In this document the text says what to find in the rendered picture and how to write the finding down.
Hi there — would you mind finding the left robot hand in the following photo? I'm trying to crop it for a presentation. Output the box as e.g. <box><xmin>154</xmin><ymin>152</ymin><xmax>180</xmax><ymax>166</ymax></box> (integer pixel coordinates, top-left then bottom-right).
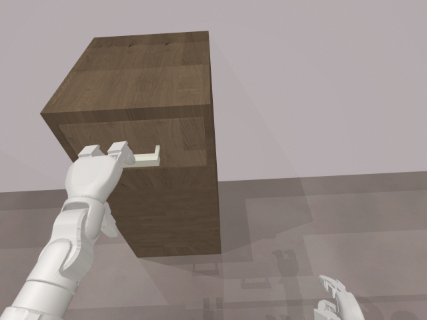
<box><xmin>65</xmin><ymin>141</ymin><xmax>135</xmax><ymax>237</ymax></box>

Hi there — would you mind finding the right robot hand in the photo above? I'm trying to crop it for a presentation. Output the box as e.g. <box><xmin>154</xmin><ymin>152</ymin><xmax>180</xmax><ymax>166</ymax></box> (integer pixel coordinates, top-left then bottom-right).
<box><xmin>314</xmin><ymin>275</ymin><xmax>365</xmax><ymax>320</ymax></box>

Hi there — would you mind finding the handle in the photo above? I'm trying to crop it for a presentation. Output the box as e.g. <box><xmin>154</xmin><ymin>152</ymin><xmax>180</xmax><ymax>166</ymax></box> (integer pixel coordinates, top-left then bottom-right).
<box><xmin>121</xmin><ymin>145</ymin><xmax>160</xmax><ymax>168</ymax></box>

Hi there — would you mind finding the drawer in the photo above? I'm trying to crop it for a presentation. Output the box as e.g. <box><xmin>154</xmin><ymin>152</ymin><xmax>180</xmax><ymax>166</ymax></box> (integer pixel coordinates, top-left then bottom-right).
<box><xmin>59</xmin><ymin>117</ymin><xmax>207</xmax><ymax>170</ymax></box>

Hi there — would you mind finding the left robot forearm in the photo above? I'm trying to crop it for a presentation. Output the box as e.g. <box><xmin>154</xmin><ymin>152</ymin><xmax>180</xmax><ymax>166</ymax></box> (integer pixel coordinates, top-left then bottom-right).
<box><xmin>0</xmin><ymin>197</ymin><xmax>105</xmax><ymax>320</ymax></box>

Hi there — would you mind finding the cabinet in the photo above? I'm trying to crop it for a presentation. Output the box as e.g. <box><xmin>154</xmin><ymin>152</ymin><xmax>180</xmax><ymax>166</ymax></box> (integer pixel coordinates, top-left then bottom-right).
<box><xmin>40</xmin><ymin>31</ymin><xmax>221</xmax><ymax>258</ymax></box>

